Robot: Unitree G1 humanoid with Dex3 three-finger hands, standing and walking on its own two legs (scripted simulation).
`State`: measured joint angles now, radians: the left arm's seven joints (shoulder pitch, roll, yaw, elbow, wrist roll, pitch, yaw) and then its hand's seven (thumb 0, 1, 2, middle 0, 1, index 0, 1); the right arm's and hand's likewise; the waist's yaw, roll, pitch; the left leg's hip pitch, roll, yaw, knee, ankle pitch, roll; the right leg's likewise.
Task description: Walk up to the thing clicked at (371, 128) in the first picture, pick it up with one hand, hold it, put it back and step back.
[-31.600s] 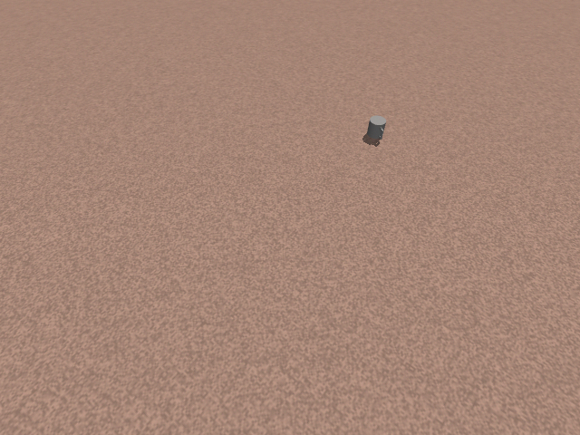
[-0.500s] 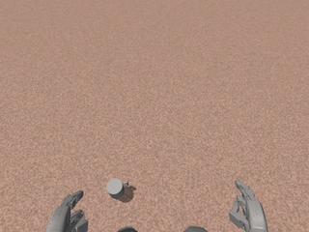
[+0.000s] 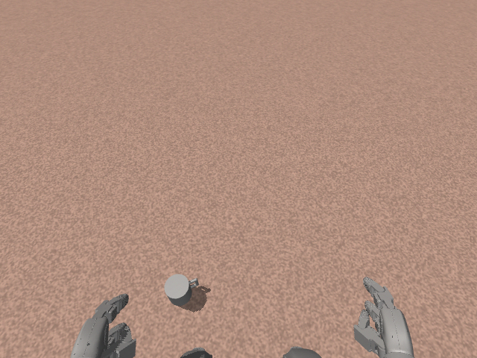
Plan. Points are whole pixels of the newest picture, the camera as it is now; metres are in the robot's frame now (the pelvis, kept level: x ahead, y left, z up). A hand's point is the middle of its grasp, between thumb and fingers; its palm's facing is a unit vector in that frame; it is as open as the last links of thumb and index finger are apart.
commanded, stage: stand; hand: left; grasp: from above
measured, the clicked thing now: (182, 288) +0.46 +0.22 -0.66
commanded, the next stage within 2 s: none
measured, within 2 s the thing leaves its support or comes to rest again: neither
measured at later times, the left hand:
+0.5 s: hand out of the picture +0.07 +0.25 -0.11, palm faces +0.06 -0.94 -0.34, open 7.4 cm
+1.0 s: hand out of the picture +0.02 +0.24 -0.10, palm faces +0.08 -0.94 -0.34, open 7.4 cm
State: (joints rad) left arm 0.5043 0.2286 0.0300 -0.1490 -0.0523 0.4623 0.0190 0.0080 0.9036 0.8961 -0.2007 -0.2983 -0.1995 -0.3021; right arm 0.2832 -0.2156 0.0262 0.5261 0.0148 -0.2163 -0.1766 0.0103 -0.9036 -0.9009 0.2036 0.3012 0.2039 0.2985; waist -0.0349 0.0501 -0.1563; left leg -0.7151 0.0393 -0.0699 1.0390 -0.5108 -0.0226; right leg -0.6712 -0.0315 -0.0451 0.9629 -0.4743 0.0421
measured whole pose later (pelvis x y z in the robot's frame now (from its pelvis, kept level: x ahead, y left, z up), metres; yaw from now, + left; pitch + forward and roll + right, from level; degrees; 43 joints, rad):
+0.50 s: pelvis +0.00 +0.01 +0.04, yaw +2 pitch -1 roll -1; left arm 0.22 0.30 0.06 0.87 0.04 0.05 0.03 0.01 0.90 0.90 -0.20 -0.30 -0.20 -0.30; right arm 0.20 -0.29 -0.05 0.94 -0.05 -0.02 -0.02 0.01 -0.91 -0.90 0.20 0.30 0.20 0.30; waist 0.03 0.00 0.06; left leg -0.33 -0.01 -0.04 0.71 -0.37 0.01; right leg -0.30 -0.08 -0.04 0.67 -0.35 0.06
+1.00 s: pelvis -0.01 +0.00 +0.07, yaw +3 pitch -5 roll +0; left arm 0.17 0.30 0.04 1.12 0.04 0.01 0.03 0.00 0.90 0.90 -0.20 -0.30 -0.20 -0.30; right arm 0.15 -0.29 -0.04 1.10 -0.02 0.01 -0.02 0.00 -0.91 -0.90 0.20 0.30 0.20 0.30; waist 0.02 0.02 0.07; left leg -0.15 0.00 -0.07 0.44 -0.22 -0.02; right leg -0.11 -0.07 -0.07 0.41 -0.22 0.05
